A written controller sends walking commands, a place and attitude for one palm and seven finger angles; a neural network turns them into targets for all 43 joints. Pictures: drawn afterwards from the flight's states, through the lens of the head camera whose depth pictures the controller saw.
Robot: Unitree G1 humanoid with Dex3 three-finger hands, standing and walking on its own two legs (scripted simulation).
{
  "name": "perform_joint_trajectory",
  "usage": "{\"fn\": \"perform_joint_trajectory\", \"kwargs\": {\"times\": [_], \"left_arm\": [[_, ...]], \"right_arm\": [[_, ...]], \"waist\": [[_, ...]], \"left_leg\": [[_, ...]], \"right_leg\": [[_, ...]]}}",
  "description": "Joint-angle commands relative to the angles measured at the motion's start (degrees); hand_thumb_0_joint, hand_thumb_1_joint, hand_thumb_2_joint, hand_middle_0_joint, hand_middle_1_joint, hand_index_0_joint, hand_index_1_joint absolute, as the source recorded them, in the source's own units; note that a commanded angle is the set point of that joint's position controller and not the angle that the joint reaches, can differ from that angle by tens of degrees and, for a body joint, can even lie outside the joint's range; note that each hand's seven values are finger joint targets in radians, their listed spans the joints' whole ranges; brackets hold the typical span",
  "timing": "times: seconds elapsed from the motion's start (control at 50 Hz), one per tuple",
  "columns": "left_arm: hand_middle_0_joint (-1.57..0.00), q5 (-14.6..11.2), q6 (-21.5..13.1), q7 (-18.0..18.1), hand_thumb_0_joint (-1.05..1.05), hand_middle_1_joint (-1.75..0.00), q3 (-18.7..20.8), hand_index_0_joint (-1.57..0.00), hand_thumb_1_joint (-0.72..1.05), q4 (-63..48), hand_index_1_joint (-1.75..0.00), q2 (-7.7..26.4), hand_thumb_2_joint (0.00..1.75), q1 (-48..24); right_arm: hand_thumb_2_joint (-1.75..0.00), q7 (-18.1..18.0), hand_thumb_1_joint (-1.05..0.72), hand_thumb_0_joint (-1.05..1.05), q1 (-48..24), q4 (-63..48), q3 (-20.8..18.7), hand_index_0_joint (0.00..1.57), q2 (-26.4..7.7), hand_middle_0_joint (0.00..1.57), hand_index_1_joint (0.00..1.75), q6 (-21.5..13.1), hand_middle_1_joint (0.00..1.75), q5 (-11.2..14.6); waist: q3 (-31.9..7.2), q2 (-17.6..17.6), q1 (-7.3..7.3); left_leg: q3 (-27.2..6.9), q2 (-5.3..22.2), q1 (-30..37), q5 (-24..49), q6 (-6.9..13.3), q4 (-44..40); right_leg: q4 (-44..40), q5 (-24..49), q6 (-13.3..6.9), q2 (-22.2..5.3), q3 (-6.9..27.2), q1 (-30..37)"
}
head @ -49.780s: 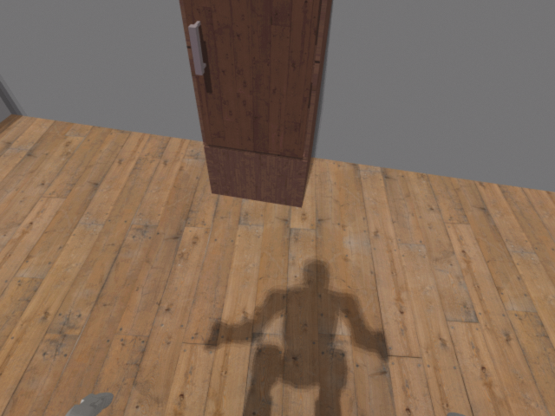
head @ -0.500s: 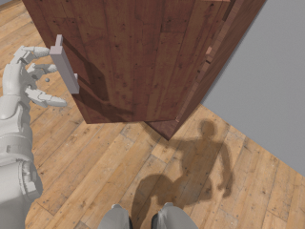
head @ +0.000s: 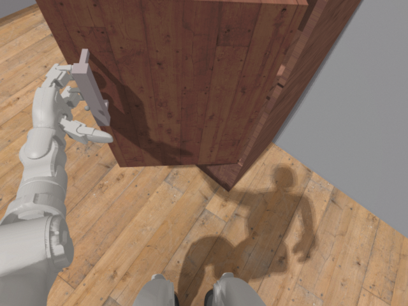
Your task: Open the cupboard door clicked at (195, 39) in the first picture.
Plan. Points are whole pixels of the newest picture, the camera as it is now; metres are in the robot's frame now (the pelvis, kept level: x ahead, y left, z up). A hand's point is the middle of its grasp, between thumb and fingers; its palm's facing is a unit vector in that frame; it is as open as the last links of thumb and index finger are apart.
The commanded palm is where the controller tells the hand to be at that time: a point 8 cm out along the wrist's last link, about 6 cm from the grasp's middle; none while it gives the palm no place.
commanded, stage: slide the fingers in behind the handle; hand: left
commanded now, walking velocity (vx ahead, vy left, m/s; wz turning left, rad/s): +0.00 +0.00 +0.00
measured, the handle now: (95, 90) +0.53 +0.20 +0.06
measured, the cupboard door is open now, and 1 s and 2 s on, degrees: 45 45 47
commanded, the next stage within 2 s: close the thumb around the handle in 0.86 s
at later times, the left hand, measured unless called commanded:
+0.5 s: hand (105, 107) +0.48 +0.17 +0.06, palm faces +0.05 -1.00 -0.01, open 13.9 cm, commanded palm +0.46 +0.22 +0.06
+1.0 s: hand (104, 108) +0.47 +0.17 +0.06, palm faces +0.04 -1.00 -0.02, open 14.0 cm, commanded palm +0.45 +0.22 +0.06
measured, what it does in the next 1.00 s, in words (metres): stands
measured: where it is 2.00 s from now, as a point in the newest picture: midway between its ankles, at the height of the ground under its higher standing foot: outside the picture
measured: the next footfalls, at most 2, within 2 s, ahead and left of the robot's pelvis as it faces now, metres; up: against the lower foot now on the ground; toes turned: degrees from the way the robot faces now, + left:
none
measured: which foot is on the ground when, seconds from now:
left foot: down 0.00-1.00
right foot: down 0.00-1.00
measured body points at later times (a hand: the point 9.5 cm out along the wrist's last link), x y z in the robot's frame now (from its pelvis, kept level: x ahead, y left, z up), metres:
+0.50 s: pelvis +0.00 -0.01 +0.00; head +0.12 +0.01 +0.43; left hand +0.47 +0.23 +0.06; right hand +0.02 -0.27 -0.12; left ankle +0.01 +0.07 -0.67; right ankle +0.01 -0.09 -0.67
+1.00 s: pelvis +0.00 -0.01 +0.00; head +0.11 +0.00 +0.44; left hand +0.47 +0.23 +0.07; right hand +0.03 -0.27 -0.12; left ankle +0.01 +0.07 -0.67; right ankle +0.01 -0.09 -0.67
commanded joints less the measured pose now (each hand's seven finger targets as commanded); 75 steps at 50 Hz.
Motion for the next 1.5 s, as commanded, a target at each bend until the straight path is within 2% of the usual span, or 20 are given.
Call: {"fn": "perform_joint_trajectory", "kwargs": {"times": [0.0,0.02,0.06,0.18,0.24,0.3,0.46,0.52,0.62,0.68,0.76,0.84,0.86,0.94,1.12,1.18,1.26,1.28,1.32,1.48], "left_arm": [[-0.3,-0.8,-3.4,0.5,0.0,-1.2,1.3,-0.3,-0.5,-11.8,-1.2,13.1,0.3,-24.8],[-0.3,-0.5,-3.8,0.9,0.0,-1.2,2.6,-0.3,-0.5,-12.7,-1.2,14.8,0.3,-23.8],[-0.3,-0.5,-4.4,1.5,0.0,-1.2,2.4,-0.3,-0.5,-13.3,-1.2,14.2,0.3,-24.4],[-0.3,-0.2,-4.5,2.1,0.0,-1.2,0.6,-0.3,-0.5,-11.9,-1.2,11.8,0.3,-23.9],[-0.3,0.0,-4.3,2.4,0.0,-1.2,-1.4,-0.3,-0.5,-13.3,-1.2,9.5,0.3,-25.1],[-0.3,-0.3,-4.4,3.3,0.0,-1.2,-1.7,-0.3,-0.5,-12.6,-1.2,8.2,0.3,-24.6],[-0.3,1.5,-5.5,5.8,0.0,-1.2,-0.7,-0.3,-0.5,-11.8,-1.2,9.5,0.3,-26.5],[-0.3,1.7,-6.1,5.4,0.0,-1.2,0.4,-0.3,-0.5,-13.2,-1.2,11.0,0.3,-24.7],[-0.3,-0.2,-4.9,3.9,0.0,-1.2,-0.8,-0.3,-0.5,-11.4,-1.2,8.6,0.3,-24.2],[-0.3,-0.1,-4.7,3.8,0.0,-1.2,1.4,-0.3,-0.5,-11.8,-1.2,11.8,0.3,-23.8],[-0.3,0.1,-5.4,3.6,0.0,-1.2,-1.1,-0.3,-0.5,-12.8,-1.2,8.8,0.3,-23.5],[-0.3,-0.3,-5.0,3.7,0.0,-1.2,0.4,-0.3,-0.5,-11.7,-1.2,10.1,0.3,-22.0],[-0.3,-0.3,-4.9,3.6,0.0,-1.2,-1.3,-0.3,-0.5,-12.2,-1.2,8.3,0.3,-23.5],[-0.3,-0.1,-5.5,4.0,0.0,-1.2,-1.3,-0.3,-0.5,-14.6,-1.2,8.3,0.3,-23.0],[-0.34,0.1,-6.1,5.2,0.0,-1.25,-1.8,-0.34,0.0,-13.6,-1.25,7.0,0.52,-23.5],[-0.35,0.8,-5.9,5.5,0.0,-1.27,-3.3,-0.35,0.17,-11.7,-1.27,5.9,0.59,-26.1],[-0.36,0.9,-6.2,5.5,0.0,-1.3,-2.8,-0.36,0.4,-11.7,-1.3,6.7,0.68,-26.9],[-0.37,0.9,-6.1,5.3,0.0,-1.3,-4.4,-0.37,0.45,-11.5,-1.3,4.6,0.71,-26.8],[-0.38,0.7,-6.1,5.2,0.0,-1.31,-2.7,-0.38,0.56,-11.2,-1.31,6.4,0.76,-26.5],[-0.4,0.8,-5.6,5.5,0.0,-1.35,-4.0,-0.4,0.9,-11.9,-1.35,5.0,0.9,-27.4]], "right_arm": [[-0.9,-1.1,-0.9,0.0,8.8,-3.4,-4.1,0.2,-10.6,0.2,0.3,-1.0,0.3,-0.2],[-0.9,-1.0,-0.9,0.0,9.0,-3.3,-4.2,0.2,-10.7,0.2,0.3,-1.0,0.3,-0.2],[-0.9,-0.9,-0.9,0.0,8.8,-3.4,-4.3,0.2,-10.5,0.2,0.3,-1.1,0.3,-0.4],[-0.9,-0.6,-0.9,0.0,8.8,-3.0,-4.3,0.2,-10.3,0.2,0.3,-1.3,0.3,-0.2],[-0.9,-0.5,-0.9,0.0,8.7,-3.1,-4.3,0.2,-10.0,0.2,0.3,-1.4,0.3,-0.2],[-0.9,-0.4,-0.9,0.0,9.2,-2.9,-4.5,0.2,-10.1,0.2,0.3,-1.5,0.3,-0.4],[-0.9,-0.1,-0.9,0.0,9.2,-2.5,-4.4,0.2,-9.7,0.2,0.3,-2.0,0.3,-0.7],[-0.9,0.0,-0.9,0.0,9.3,-3.0,-4.6,0.2,-9.9,0.2,0.3,-1.9,0.3,-0.6],[-0.9,-0.3,-0.9,0.0,8.6,-3.1,-4.3,0.2,-9.7,0.2,0.3,-2.0,0.3,-0.2],[-0.9,-0.6,-0.9,0.0,8.8,-3.1,-4.3,0.2,-9.8,0.2,0.3,-2.0,0.3,-0.1],[-0.9,-0.5,-0.9,0.0,8.5,-3.1,-4.3,0.2,-9.4,0.2,0.3,-2.1,0.3,-0.1],[-0.9,-0.5,-0.9,0.0,8.7,-3.1,-4.5,0.2,-9.8,0.2,0.3,-2.0,0.3,0.0],[-0.9,-0.4,-0.9,0.0,8.4,-2.9,-4.5,0.2,-9.6,0.2,0.3,-2.0,0.3,0.0],[-0.9,-0.3,-0.9,0.0,8.3,-3.2,-4.6,0.2,-9.5,0.2,0.3,-2.2,0.3,-0.1],[-0.9,-0.2,-0.9,0.0,8.0,-2.5,-4.8,0.2,-9.6,0.2,0.3,-2.3,0.3,-0.2],[-0.9,-0.4,-0.9,0.0,8.0,-2.0,-4.6,0.2,-9.6,0.2,0.3,-2.4,0.3,-0.2],[-0.9,-0.4,-0.9,0.0,8.2,-1.9,-4.7,0.2,-10.0,0.2,0.3,-2.7,0.3,-0.5],[-0.9,-0.3,-0.9,0.0,8.1,-2.1,-4.7,0.2,-9.7,0.2,0.3,-2.7,0.3,-0.5],[-0.9,-0.3,-0.9,0.0,8.5,-1.8,-4.7,0.2,-10.0,0.2,0.3,-2.8,0.3,-0.6],[-0.9,-0.3,-0.9,0.0,8.5,-2.0,-4.6,0.2,-9.7,0.2,0.3,-2.6,0.3,-0.5]], "waist": [[-23.7,7.0,-1.26],[-26.0,7.1,-0.35],[-27.1,5.5,-0.89],[-25.1,5.1,-1.41],[-26.0,7.9,-1.34],[-24.9,5.3,-1.92],[-25.4,5.5,-1.5],[-28.2,5.8,-0.55],[-26.0,4.1,-1.16],[-25.2,3.3,-0.52],[-25.6,5.0,-0.95],[-25.2,3.8,-0.42],[-24.7,4.4,-1.29],[-26.8,6.2,-0.38],[-24.7,4.2,-0.73],[-22.8,3.8,-1.91],[-25.3,5.5,-1.65],[-25.8,5.5,-2.02],[-27.1,5.3,-1.37],[-26.1,5.3,-1.81]], "left_leg": [[-7.3,0.4,20.9,23.1,-2.4,-6.1],[-7.5,0.5,22.1,24.2,-2.7,-6.1],[-7.3,0.5,21.3,24.1,-2.5,-5.6],[-6.8,0.3,19.7,22.1,-2.3,-5.8],[-7.4,0.4,22.2,23.3,-2.7,-6.1],[-7.5,0.4,21.9,23.6,-2.4,-5.9],[-6.6,-0.1,19.0,21.1,-2.2,-5.4],[-6.4,-0.2,20.0,22.9,-2.2,-5.3],[-5.6,-0.5,17.2,20.4,-1.8,-5.4],[-5.4,-0.6,15.3,19.6,-1.7,-5.8],[-5.7,-0.4,17.8,21.9,-1.9,-5.5],[-5.7,-0.4,17.3,22.1,-2.0,-5.6],[-5.6,-0.4,17.7,21.4,-1.9,-5.7],[-6.2,-0.3,20.7,24.1,-2.3,-5.8],[-6.4,-0.3,19.8,22.1,-2.3,-5.8],[-6.7,-0.3,18.7,19.6,-2.2,-5.8],[-7.5,-0.1,21.1,21.1,-2.6,-5.6],[-7.5,-0.1,21.7,21.3,-2.5,-5.5],[-7.7,-0.1,21.8,22.3,-2.6,-5.1],[-7.5,-0.1,21.3,21.6,-2.5,-5.5]], "right_leg": [[-5.1,16.9,1.1,0.4,4.8,7.1],[-4.9,17.2,1.1,0.4,4.8,7.8],[-4.8,18.1,1.3,0.4,5.2,8.6],[-5.1,17.5,1.4,0.3,5.4,8.7],[-4.8,17.2,1.2,0.3,4.9,7.2],[-5.1,17.5,1.2,0.6,4.7,6.9],[-4.5,17.4,1.3,0.2,5.6,8.2],[-4.3,19.4,1.3,0.2,5.9,10.3],[-5.2,19.4,1.5,0.1,6.5,11.7],[-5.4,19.5,1.5,-0.1,6.9,13.6],[-5.0,20.5,1.5,0.0,6.5,11.6],[-5.0,20.7,1.4,0.1,6.3,12.0],[-5.2,20.1,1.5,0.0,6.3,11.1],[-4.7,20.8,1.2,0.1,5.8,10.6],[-4.9,18.9,1.3,0.2,5.6,9.4],[-5.0,16.6,1.4,0.0,5.6,7.3],[-4.4,16.1,1.1,0.1,5.1,6.0],[-4.5,16.2,1.2,0.1,5.1,5.7],[-4.1,16.9,1.1,0.1,5.0,6.2],[-4.7,16.6,1.3,0.2,5.0,6.5]]}}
